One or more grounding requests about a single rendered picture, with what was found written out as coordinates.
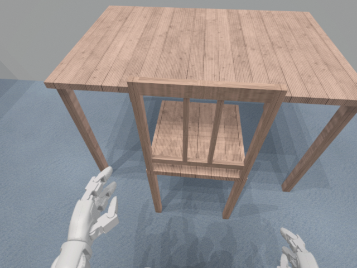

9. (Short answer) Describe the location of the table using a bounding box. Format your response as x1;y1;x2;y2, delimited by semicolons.
44;6;357;192

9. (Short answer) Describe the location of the right robot hand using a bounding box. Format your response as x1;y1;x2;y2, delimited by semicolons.
277;227;319;268

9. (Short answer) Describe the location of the left robot hand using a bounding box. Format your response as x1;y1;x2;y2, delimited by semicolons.
67;166;119;247

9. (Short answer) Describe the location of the chair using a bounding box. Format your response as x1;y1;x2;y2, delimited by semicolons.
127;76;288;219

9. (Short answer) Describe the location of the robot left forearm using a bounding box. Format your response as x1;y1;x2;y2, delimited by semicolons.
51;240;93;268

